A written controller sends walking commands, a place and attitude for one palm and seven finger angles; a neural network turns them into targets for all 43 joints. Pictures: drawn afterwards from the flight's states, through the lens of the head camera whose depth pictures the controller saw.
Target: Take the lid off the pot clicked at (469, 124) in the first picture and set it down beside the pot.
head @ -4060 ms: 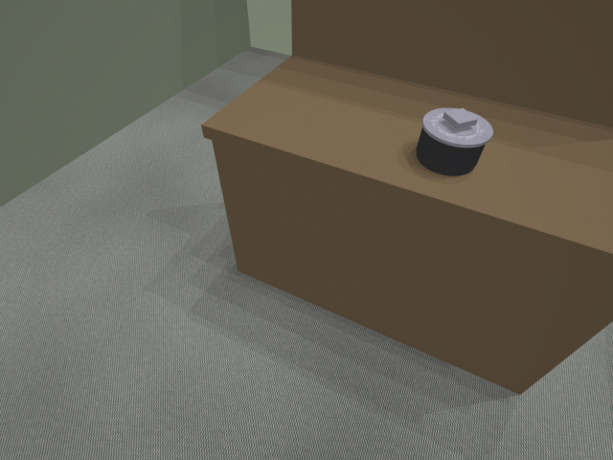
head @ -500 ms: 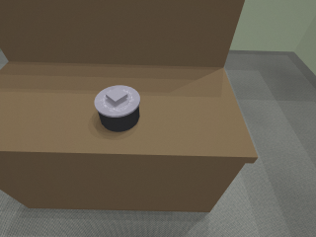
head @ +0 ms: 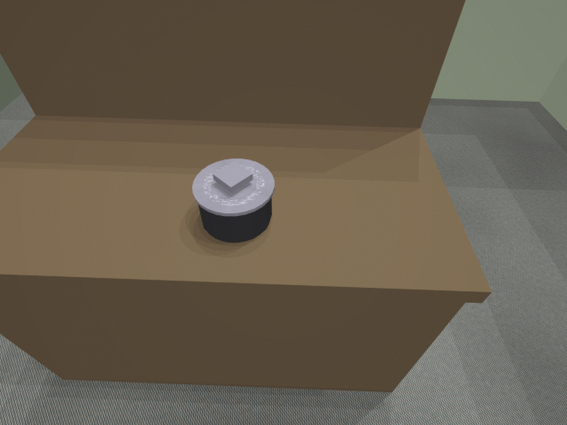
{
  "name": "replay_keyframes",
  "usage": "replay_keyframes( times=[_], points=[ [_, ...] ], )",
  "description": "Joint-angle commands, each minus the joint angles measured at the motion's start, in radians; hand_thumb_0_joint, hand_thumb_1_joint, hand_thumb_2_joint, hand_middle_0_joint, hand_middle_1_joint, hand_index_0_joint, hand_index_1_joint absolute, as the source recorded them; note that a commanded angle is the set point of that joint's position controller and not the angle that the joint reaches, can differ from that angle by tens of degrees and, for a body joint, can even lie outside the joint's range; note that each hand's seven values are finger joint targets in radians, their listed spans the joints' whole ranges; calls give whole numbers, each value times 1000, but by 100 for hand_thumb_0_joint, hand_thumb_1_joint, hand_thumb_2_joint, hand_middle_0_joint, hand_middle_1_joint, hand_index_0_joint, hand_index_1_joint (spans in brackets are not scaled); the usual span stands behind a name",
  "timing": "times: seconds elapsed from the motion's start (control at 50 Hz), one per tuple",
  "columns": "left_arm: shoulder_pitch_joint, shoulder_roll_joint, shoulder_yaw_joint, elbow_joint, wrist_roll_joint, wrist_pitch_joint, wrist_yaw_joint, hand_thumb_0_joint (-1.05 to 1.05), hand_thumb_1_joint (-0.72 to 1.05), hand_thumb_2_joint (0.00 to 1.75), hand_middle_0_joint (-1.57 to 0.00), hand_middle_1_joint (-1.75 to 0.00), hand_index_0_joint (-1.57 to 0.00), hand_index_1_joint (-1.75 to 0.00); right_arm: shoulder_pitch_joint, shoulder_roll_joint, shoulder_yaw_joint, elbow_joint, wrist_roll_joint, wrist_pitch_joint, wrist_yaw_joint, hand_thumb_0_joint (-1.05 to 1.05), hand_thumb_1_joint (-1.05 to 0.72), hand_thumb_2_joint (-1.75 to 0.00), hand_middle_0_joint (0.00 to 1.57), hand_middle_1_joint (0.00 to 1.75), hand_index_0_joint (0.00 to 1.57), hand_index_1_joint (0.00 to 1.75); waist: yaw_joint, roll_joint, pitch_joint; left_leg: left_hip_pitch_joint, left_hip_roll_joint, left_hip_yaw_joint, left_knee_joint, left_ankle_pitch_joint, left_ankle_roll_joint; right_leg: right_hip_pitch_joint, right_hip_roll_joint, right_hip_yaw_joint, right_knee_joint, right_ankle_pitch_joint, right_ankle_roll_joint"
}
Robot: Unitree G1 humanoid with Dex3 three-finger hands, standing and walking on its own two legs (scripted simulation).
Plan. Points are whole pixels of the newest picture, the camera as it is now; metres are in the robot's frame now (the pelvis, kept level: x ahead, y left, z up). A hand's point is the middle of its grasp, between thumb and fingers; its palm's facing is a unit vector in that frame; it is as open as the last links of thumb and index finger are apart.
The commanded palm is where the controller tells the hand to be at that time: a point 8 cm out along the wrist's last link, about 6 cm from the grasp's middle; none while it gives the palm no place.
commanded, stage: look again from close up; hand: left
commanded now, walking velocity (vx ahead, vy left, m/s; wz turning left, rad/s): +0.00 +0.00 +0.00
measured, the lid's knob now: (233, 176) +0.53 +0.13 +0.05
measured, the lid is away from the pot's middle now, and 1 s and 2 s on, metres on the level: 0.00 0.00 0.00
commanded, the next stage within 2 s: lift the closed hand beside the body in 0.70 s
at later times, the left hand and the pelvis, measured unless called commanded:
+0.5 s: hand out of the picture +0.02 +0.18 -0.17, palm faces +0.02 -0.98 -0.19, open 7.4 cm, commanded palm none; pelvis +0.02 +0.01 +0.01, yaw +0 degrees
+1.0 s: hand out of the picture +0.14 +0.19 -0.08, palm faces +0.13 -0.94 -0.31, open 6.6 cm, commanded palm +0.10 +0.23 -0.04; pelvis +0.01 +0.00 +0.00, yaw +0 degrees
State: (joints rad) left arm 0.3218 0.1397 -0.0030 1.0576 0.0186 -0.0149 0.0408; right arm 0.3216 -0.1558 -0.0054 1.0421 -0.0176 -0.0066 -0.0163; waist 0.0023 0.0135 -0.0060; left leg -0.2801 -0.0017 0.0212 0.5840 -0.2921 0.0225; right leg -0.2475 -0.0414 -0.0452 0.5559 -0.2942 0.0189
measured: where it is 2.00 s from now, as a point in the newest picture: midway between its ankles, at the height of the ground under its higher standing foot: outside the picture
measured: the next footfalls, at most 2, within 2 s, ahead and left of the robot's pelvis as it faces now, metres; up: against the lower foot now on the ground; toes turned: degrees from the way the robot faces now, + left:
none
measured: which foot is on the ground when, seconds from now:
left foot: down 0.00-1.00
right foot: down 0.00-1.00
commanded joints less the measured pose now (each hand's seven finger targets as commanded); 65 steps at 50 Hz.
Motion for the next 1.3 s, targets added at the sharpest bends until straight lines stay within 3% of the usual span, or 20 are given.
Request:
replay_keyframes(
  times=[0.0,0.18,0.24,0.76,0.78,0.8,0.82,0.84,0.86,0.88,0.9,0.92,0.94,0.96,1.02,1.08,1.14,1.22,1.24,1.28],
  points=[
    [66,93,13,-52,1,-7,4,0,90,90,-20,-30,-20,-30,18,-93,-10,-56,5,-29,-3,0,-90,-90,20,30,20,30,2,4,98,-53,98,-123,-199,26,23,-16,-42,67,-110,28,-53],
    [72,116,14,-59,-2,-6,2,0,90,90,-20,-30,-20,-30,0,-110,-9,-46,9,-38,-7,0,-90,-90,20,30,20,30,3,8,24,47,100,-106,-175,221,22,33,-58,61,-107,145,-43],
    [71,120,15,-57,-2,-3,2,0,90,90,-20,-30,-20,-30,-10,-113,-9,-39,10,-38,-10,0,-90,-90,20,30,20,30,7,17,37,56,104,-106,-177,261,22,35,-59,53,-113,154,-38],
    [79,114,7,-22,-3,-6,1,0,90,90,-20,-30,-20,-30,-3,-89,-5,25,16,-36,-10,0,-90,-90,20,30,20,30,7,-17,63,89,98,-80,-205,212,13,44,-79,75,-166,172,-41],
    [87,135,9,20,10,-20,36,0,90,90,-20,-30,-20,-30,-73,-140,-8,-33,19,-31,-5,0,-90,-90,20,30,20,30,17,6,81,40,111,-49,-54,333,-15,27,-95,100,-163,346,-34],
    [-579,287,0,-1273,-108,-174,46,0,90,90,-24,-35,-24,-35,-61,-233,-19,-360,86,-209,-2,0,-90,-90,20,30,20,30,8,181,-384,276,13,-85,-188,339,-43,139,-21,25,-86,329,-56],
    [-378,363,66,-1259,-76,-124,126,0,90,90,-29,-40,-29,-40,-164,-176,4,-336,90,-279,-37,0,-90,-90,20,30,20,30,11,221,-325,296,31,-55,-147,310,-47,85,0,18,-53,261,-60],
    [30,137,-37,-1079,-51,-1,133,0,90,90,-33,-44,-33,-44,-157,-149,1,-346,96,-306,-44,0,-90,-90,20,30,20,30,26,219,-259,250,39,-72,-196,319,-53,57,5,-25,-64,168,-65],
    [128,7,-96,-897,-48,63,124,0,90,90,-38,-49,-38,-49,-178,-168,5,-300,85,-311,-37,0,-90,-90,20,30,20,30,12,117,-119,191,26,-69,-199,295,-38,53,14,-48,-103,181,-54],
    [170,-44,-128,-794,-20,74,111,0,90,90,-42,-54,-42,-54,-168,-174,-7,-324,63,-308,-22,0,-90,-90,20,30,20,30,3,32,-3,129,18,-76,-190,258,-26,11,23,-65,-118,166,-43],
    [199,-42,-108,-661,1,75,98,0,90,90,-46,-59,-46,-59,-165,-187,-32,-335,51,-287,-10,0,-90,-90,20,30,20,30,-4,-82,70,53,25,-78,-179,220,-17,-39,29,-76,-116,138,-36],
    [324,-25,-53,-583,4,65,85,0,90,90,-51,-64,-51,-64,-177,-191,-54,-360,50,-262,1,0,-90,-90,20,30,20,30,24,-174,80,10,30,-72,-178,188,-17,-37,33,-82,-120,113,-38],
    [363,15,-16,-633,5,45,69,0,90,90,-55,-68,-55,-68,-191,-191,-64,-398,45,-244,10,0,-90,-90,20,30,20,30,41,-201,77,-11,24,-53,-174,155,-20,-31,29,-73,-116,96,-38],
    [381,91,59,-768,-5,16,58,0,90,90,-60,-73,-60,-73,-220,-186,-66,-446,45,-237,14,0,-90,-90,20,30,20,30,65,-168,39,-16,17,-42,-179,130,-24,3,23,-62,-112,71,-39],
    [317,217,174,-980,-22,-38,52,0,90,90,-73,-88,-73,-88,-252,-173,-54,-542,51,-220,-5,0,-90,-90,20,30,20,30,57,-52,27,-10,6,-10,-171,51,-24,5,15,-34,-128,20,-38],
    [244,158,134,-1002,-33,-64,39,0,90,90,-86,-102,-86,-102,-239,-161,-44,-592,56,-198,-25,0,-90,-90,20,30,20,30,24,-39,86,-19,-7,11,-144,-7,-14,-66,21,-14,-150,-28,-30],
    [177,174,130,-1132,-37,-94,35,0,90,90,-99,-116,-99,-116,-223,-161,-41,-626,45,-198,-42,0,-90,-90,20,30,20,30,9,-2,14,24,-15,21,-113,-4,-6,-73,20,-2,-165,-26,-25],
    [177,184,141,-1188,-40,-91,45,0,90,90,-117,-136,-117,-136,-202,-157,-33,-634,37,-202,-59,0,-90,-90,20,30,20,30,8,45,-31,65,-19,19,-92,48,-2,-58,22,-4,-152,41,-26],
    [169,170,126,-1183,-41,-88,44,0,90,90,-121,-140,-121,-140,-205,-156,-31,-633,34,-202,-63,0,-90,-90,20,30,20,30,4,9,-25,57,-20,17,-91,49,1,-58,23,-6,-151,47,-23],
    [193,188,148,-1204,-41,-86,48,0,90,90,-130,-150,-130,-150,-208,-157,-32,-631,32,-204,-70,0,-90,-90,20,30,20,30,17,16,-44,70,-18,16,-89,74,3,-37,20,-4,-143,73,-25]
  ],
)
